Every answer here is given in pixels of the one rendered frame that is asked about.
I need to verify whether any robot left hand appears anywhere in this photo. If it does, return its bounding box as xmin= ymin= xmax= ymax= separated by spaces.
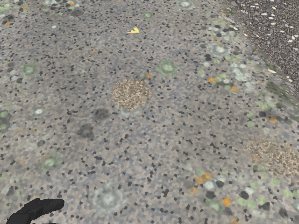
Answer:
xmin=6 ymin=198 xmax=64 ymax=224

